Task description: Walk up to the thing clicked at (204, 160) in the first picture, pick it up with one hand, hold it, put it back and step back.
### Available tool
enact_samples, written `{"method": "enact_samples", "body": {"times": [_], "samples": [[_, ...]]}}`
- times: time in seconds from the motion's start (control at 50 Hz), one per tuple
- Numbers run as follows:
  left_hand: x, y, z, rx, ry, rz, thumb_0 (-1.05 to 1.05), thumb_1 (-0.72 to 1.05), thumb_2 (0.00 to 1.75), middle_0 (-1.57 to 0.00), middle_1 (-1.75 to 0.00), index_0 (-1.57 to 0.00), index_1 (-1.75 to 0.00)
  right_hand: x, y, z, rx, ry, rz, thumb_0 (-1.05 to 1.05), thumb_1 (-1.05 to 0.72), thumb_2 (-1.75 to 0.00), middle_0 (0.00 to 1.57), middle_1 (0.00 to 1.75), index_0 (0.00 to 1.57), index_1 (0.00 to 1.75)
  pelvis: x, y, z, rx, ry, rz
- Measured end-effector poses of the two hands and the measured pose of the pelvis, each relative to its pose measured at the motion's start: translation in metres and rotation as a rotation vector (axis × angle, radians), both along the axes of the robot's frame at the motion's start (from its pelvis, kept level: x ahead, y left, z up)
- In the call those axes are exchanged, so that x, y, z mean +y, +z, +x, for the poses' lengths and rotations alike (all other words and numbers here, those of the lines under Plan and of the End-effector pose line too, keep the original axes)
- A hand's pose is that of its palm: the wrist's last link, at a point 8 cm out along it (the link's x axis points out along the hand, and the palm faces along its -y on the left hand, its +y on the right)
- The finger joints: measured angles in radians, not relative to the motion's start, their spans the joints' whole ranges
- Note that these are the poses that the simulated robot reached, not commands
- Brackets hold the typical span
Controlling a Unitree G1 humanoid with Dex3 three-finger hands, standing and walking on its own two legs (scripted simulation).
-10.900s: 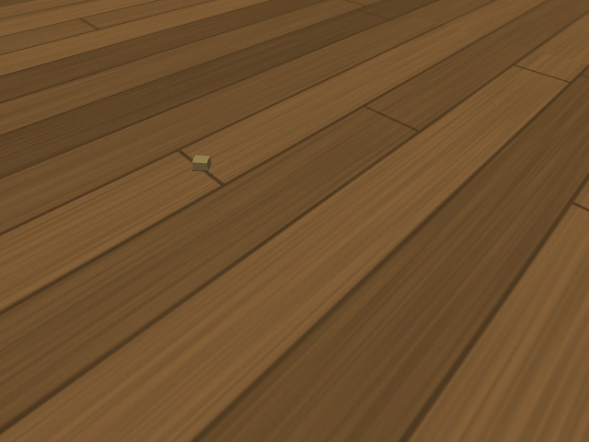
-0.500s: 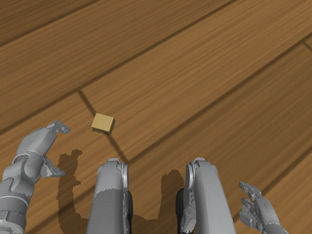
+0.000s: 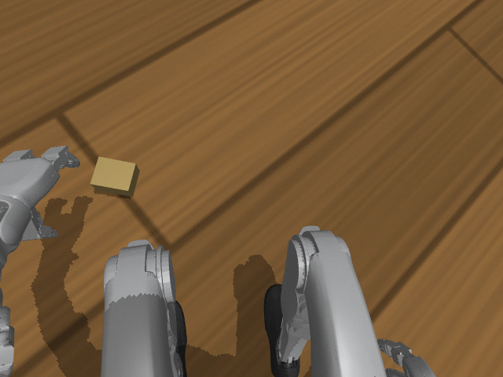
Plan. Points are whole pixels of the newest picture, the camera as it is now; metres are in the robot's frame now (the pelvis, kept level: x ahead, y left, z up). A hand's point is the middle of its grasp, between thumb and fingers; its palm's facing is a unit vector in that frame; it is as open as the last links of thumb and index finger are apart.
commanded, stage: rise first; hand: left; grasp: from above
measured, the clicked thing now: (116, 177) +0.50 +0.26 -0.34
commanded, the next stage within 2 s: none
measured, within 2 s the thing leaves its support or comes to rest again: neither
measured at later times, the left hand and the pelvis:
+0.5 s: hand (58, 194) +0.42 +0.31 -0.19, palm faces -0.52 -0.08 -0.85, open 12.9 cm; pelvis +0.01 +0.00 -0.03, yaw -1 degrees
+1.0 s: hand (66, 188) +0.44 +0.31 -0.21, palm faces -0.50 -0.03 -0.86, open 12.6 cm; pelvis +0.01 +0.00 -0.05, yaw -2 degrees
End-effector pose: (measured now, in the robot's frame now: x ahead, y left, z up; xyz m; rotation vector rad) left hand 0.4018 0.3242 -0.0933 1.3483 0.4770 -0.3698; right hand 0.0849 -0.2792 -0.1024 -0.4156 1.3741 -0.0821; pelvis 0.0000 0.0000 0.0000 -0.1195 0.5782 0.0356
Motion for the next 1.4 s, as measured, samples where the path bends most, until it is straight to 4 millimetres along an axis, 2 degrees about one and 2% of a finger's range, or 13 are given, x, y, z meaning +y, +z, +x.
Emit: {"method": "enact_samples", "body": {"times": [0.3, 0.58, 0.84, 1.2, 1.4], "samples": [[-0.002, -0.031, 0.018, -0.01, -0.081, 0.046, 0.0, -0.29, 0.85, -0.23, -0.78, -0.24, -0.76, 0.004, -0.023, 0.008, 0.04, 0.029, -0.007, 0.01, -0.9, -0.9, 0.2, 0.3, 0.2, 0.3, 0.001, -0.024, 0.003, -0.006, -0.005, -0.012], [-0.008, -0.047, 0.029, -0.015, -0.134, 0.058, 0.0, -0.25, 0.81, -0.28, -0.73, -0.29, -0.71, 0.004, -0.033, -0.003, 0.086, 0.018, -0.014, 0.0, -0.92, -0.9, 0.2, 0.3, 0.2, 0.3, 0.001, -0.037, 0.005, -0.016, -0.015, -0.021], [-0.01, -0.055, 0.037, -0.035, -0.168, 0.069, 0.0, -0.24, 0.79, -0.3, -0.72, -0.31, -0.71, 0.002, -0.034, -0.014, 0.112, 0.013, -0.033, 0.0, -0.92, -0.9, 0.2, 0.3, 0.2, 0.3, 0.002, -0.044, 0.005, -0.019, -0.019, -0.025], [-0.015, -0.058, 0.049, -0.046, -0.195, 0.085, 0.0, -0.25, 0.8, -0.29, -0.75, -0.3, -0.74, 0.001, -0.038, -0.007, 0.107, 0.03, -0.031, 0.0, -0.93, -0.9, 0.2, 0.3, 0.2, 0.3, 0.0, -0.047, 0.009, -0.013, -0.022, -0.024], [-0.019, -0.057, 0.056, -0.053, -0.214, 0.095, 0.0, -0.27, 0.82, -0.27, -0.78, -0.28, -0.77, 0.001, -0.04, -0.01, 0.113, 0.031, -0.03, 0.0, -0.93, -0.9, 0.2, 0.3, 0.2, 0.3, 0.0, -0.049, 0.009, -0.016, -0.024, -0.023]]}}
